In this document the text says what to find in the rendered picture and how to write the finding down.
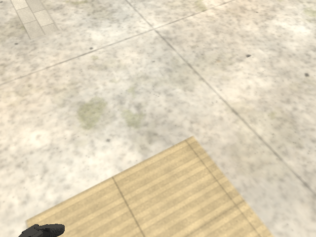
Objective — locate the left robot hand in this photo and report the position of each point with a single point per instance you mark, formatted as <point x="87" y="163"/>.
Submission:
<point x="47" y="230"/>

